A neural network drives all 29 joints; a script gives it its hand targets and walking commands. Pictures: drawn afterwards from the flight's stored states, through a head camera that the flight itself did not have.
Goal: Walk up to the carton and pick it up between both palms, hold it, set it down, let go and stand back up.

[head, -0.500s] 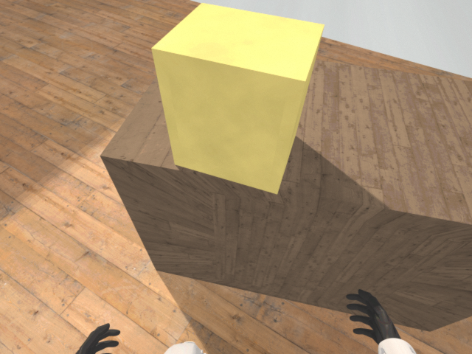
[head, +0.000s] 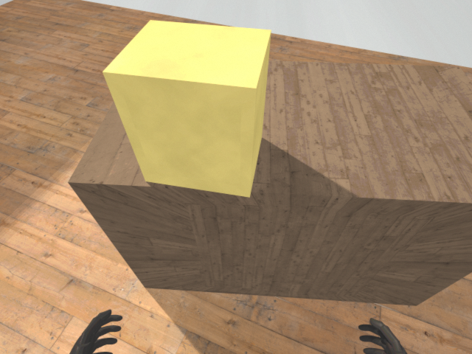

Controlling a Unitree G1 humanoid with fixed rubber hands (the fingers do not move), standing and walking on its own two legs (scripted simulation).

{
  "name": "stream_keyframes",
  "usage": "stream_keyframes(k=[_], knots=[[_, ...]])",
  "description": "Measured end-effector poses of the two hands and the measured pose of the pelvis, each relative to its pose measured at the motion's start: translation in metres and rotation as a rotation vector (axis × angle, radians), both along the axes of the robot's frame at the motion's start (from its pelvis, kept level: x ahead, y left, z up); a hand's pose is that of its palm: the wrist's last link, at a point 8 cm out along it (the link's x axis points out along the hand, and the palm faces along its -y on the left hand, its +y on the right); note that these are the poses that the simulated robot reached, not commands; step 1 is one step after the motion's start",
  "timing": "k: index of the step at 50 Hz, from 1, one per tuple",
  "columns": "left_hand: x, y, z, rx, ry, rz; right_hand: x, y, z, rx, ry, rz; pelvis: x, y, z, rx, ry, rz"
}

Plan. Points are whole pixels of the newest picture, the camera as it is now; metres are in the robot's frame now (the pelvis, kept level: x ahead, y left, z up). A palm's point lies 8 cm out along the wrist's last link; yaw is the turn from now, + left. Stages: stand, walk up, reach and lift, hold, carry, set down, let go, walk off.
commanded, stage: walk up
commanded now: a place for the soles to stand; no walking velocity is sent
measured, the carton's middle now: (202, 112) +0.56 +0.08 +0.09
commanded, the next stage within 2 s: none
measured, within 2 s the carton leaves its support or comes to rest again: neither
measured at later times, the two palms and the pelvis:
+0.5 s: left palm out of the picture +0.15 +0.41 -0.11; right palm (327, 351) +0.16 -0.16 -0.13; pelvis +0.06 +0.12 -0.04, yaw -7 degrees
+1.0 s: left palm (22, 255) +0.34 +0.48 -0.11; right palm (270, 313) +0.23 -0.06 -0.13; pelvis +0.16 +0.22 -0.04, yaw -12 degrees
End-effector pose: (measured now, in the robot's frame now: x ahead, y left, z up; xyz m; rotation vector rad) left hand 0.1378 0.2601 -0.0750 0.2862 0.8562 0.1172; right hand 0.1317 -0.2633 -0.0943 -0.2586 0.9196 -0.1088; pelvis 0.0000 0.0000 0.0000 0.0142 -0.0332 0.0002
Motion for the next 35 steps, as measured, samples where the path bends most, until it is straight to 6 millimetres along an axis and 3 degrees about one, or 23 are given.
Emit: stream_keyframes(k=[6,11,15,18,21,24,31,35], knots=[[-0.007,0.002,-0.002,0.027,0.016,-0.005,-0.015,-0.006,-0.004,-0.02,0.031,0.0,0.0,0.001,-0.002,-0.001,0.006,-0.018],[-0.047,0.04,-0.008,0.147,0.121,0.053,-0.001,-0.004,-0.006,-0.047,0.021,0.029,0.008,0.022,-0.008,-0.029,0.015,-0.035],[-0.069,0.08,-0.013,0.191,0.193,0.104,0.025,0.022,-0.009,-0.038,-0.017,0.043,0.019,0.047,-0.015,-0.043,0.001,-0.043],[-0.067,0.112,-0.022,0.197,0.215,0.12,0.048,0.053,-0.014,-0.018,-0.059,0.049,0.031,0.072,-0.024,-0.04,-0.011,-0.051],[-0.044,0.139,-0.036,0.184,0.21,0.104,0.057,0.082,-0.023,-0.01,-0.099,0.032,0.044,0.098,-0.037,-0.002,-0.034,-0.073],[-0.001,0.149,-0.039,0.171,0.166,0.053,0.04,0.101,-0.034,0.0,-0.06,-0.04,0.053,0.114,-0.04,0.006,-0.048,-0.103],[0.098,0.128,-0.026,0.1,0.037,-0.106,-0.027,0.117,-0.048,0.01,0.143,-0.224,0.077,0.132,-0.028,0.012,-0.05,-0.175],[0.123,0.128,-0.023,0.12,-0.005,-0.147,-0.035,0.124,-0.056,0.013,0.218,-0.246,0.094,0.143,-0.031,-0.014,-0.028,-0.188]])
